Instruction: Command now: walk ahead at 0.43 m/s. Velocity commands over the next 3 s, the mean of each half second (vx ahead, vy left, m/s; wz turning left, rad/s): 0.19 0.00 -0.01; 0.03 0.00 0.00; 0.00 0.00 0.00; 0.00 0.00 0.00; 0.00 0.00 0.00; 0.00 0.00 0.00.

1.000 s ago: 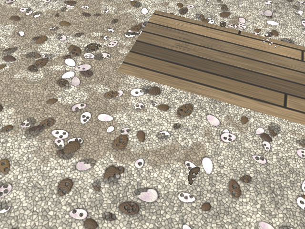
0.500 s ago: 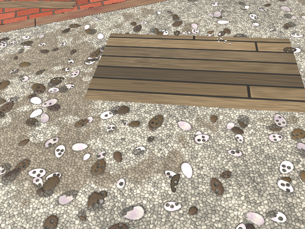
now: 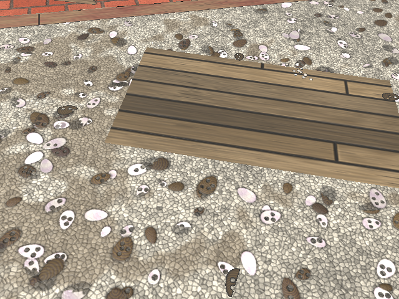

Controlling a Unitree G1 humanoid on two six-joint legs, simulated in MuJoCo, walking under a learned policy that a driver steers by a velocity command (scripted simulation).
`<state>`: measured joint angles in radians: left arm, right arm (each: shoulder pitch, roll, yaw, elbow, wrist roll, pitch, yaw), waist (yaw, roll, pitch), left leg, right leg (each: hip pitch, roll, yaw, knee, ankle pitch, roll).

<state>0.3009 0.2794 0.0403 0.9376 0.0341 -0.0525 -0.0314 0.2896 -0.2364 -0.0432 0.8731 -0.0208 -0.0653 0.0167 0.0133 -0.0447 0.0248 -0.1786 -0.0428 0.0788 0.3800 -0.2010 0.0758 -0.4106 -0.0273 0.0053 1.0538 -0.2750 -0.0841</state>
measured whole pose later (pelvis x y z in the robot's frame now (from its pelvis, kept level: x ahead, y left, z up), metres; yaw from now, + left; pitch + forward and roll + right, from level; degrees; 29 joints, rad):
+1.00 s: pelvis +0.21 +0.02 +0.00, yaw +0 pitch -1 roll +0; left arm 0.28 0.16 0.00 1.13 0.01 -0.01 0.03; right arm 0.31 -0.14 0.01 1.13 -0.01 -0.02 -0.04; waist 0.01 0.00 0.01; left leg -0.12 -0.02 0.01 0.40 -0.25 0.02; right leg -0.23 0.03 -0.05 0.38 -0.13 -0.05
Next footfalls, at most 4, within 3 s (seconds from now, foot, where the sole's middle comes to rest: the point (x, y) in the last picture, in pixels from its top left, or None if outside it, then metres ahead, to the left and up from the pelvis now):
0.30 right None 0.30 -0.07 -0.78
0.64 left None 0.23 0.12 -0.78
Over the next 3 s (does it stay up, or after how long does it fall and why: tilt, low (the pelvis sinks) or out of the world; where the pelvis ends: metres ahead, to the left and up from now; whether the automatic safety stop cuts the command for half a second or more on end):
stays up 0.25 0.06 0.00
